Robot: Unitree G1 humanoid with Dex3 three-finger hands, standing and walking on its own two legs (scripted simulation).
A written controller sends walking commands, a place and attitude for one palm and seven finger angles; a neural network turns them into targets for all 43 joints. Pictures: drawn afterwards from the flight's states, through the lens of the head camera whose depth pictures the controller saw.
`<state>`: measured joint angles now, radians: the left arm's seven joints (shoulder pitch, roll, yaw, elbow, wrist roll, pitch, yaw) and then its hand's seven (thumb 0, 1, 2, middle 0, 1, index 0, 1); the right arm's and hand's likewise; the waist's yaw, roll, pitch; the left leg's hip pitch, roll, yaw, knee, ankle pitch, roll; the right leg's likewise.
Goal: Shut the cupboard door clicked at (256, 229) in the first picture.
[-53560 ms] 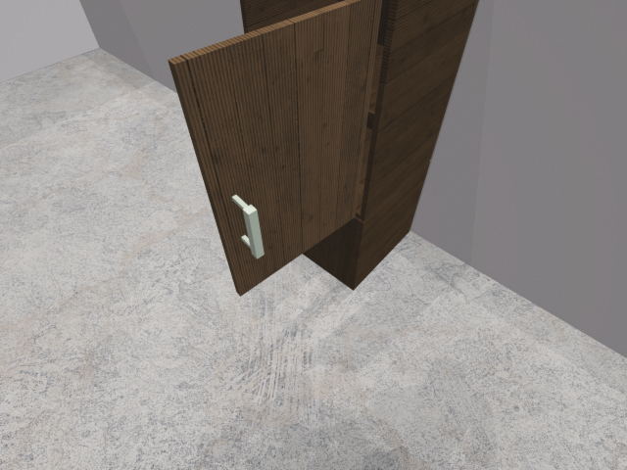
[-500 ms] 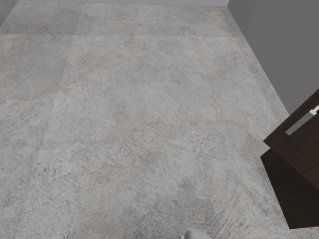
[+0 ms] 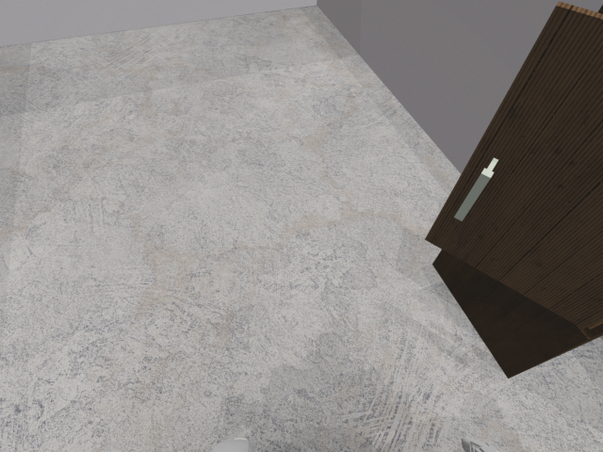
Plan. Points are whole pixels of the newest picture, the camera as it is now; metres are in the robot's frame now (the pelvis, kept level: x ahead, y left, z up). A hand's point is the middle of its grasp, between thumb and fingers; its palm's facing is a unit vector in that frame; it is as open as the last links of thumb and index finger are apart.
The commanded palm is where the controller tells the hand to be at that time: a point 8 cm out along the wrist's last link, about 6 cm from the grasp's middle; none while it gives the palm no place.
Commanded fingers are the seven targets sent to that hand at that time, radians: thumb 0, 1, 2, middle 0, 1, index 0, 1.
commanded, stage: turn to face it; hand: left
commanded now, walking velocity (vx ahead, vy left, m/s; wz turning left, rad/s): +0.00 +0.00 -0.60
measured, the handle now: (476, 190) +0.62 -0.32 -0.08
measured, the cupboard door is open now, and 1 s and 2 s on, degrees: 33 33 33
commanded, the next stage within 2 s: take the last steps up to it in 0.86 s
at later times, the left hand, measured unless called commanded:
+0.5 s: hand (216, 407) +0.19 +0.14 -0.15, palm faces -0.31 -0.90 -0.30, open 7.3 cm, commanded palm none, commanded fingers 0.00 0.90 0.90 -0.20 -0.30 -0.20 -0.30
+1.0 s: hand (227, 390) +0.22 +0.13 -0.17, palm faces -0.45 -0.87 -0.20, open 7.3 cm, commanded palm none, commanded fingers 0.00 0.90 0.90 -0.20 -0.30 -0.20 -0.30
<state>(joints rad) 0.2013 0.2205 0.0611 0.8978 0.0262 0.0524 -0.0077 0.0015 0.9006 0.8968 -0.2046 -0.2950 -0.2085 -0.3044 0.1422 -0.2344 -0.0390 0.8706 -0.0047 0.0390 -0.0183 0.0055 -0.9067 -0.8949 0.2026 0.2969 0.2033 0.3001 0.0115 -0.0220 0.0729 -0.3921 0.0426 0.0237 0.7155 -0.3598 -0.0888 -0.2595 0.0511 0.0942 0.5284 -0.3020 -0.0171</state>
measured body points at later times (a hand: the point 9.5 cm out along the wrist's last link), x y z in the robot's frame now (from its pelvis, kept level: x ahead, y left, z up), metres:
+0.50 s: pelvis +0.02 -0.02 -0.01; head +0.06 -0.06 +0.44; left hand +0.21 +0.19 -0.13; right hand -0.02 -0.30 -0.16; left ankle +0.01 +0.12 -0.68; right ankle -0.02 -0.12 -0.73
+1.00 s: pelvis +0.06 -0.01 +0.01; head +0.11 -0.01 +0.45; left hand +0.24 +0.18 -0.15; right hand -0.01 -0.25 -0.13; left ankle +0.11 +0.08 -0.73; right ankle -0.05 -0.11 -0.67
